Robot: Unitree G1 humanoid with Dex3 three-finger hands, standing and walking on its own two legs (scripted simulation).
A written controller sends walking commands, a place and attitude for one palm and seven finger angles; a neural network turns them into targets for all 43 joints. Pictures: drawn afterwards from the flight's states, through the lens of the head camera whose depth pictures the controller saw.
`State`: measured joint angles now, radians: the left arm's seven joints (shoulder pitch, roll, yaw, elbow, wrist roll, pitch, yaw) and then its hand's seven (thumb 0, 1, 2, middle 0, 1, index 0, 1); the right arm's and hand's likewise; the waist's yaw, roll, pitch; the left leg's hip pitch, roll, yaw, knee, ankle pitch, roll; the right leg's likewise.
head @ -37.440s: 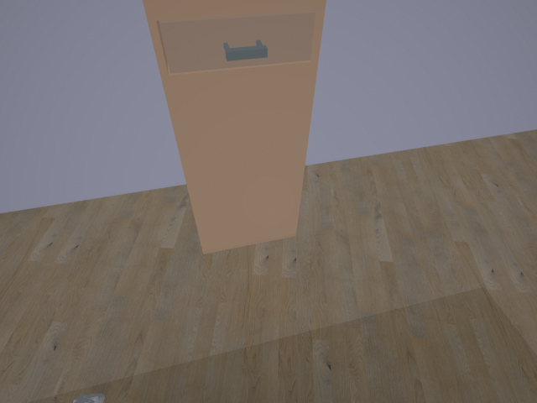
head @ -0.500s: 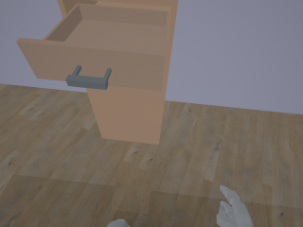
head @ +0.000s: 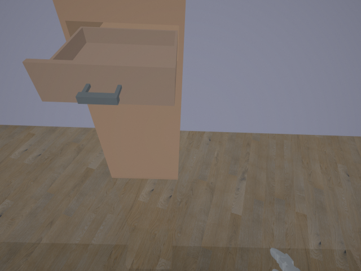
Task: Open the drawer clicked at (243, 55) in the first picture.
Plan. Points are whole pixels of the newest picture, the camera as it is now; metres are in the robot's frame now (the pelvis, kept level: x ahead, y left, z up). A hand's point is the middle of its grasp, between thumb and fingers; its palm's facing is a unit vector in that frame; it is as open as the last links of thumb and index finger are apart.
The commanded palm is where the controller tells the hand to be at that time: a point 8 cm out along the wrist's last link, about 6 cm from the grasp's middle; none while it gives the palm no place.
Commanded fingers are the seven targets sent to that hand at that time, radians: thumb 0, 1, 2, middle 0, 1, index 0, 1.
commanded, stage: stop stepping back and stand still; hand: left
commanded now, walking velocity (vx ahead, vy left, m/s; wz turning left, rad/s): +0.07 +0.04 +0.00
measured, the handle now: (100, 93) +0.51 +0.23 +0.14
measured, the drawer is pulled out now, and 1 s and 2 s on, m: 0.30 0.30 0.30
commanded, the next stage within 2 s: let the arm hang, fingers relaxed in 0.16 s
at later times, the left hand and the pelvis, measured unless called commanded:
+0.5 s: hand out of the picture +0.15 +0.18 -0.13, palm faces -0.07 -0.96 -0.26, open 7.4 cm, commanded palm none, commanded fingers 0.00 0.90 0.90 -0.20 -0.30 -0.20 -0.30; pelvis +0.01 +0.01 -0.01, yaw -1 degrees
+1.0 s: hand out of the picture +0.05 +0.22 -0.15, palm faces +0.00 -0.95 -0.32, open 7.3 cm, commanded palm none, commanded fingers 0.00 0.90 0.90 -0.20 -0.30 -0.20 -0.30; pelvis +0.03 +0.00 +0.01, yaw -1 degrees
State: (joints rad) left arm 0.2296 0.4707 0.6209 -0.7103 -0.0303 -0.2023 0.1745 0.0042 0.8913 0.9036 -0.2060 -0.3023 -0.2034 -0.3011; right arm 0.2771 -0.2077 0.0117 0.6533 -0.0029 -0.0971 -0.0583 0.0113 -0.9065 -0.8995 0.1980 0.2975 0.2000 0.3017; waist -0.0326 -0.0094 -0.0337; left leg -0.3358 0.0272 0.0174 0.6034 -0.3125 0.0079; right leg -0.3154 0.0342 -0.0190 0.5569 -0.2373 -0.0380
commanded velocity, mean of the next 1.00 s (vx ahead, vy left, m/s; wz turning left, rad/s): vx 0.00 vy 0.00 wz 0.00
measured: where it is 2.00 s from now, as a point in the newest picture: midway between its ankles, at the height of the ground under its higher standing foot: outside the picture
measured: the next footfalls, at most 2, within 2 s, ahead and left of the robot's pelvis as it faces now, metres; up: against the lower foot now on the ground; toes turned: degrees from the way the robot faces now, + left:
none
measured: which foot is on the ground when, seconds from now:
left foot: down 0.00-1.00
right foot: down 0.00-1.00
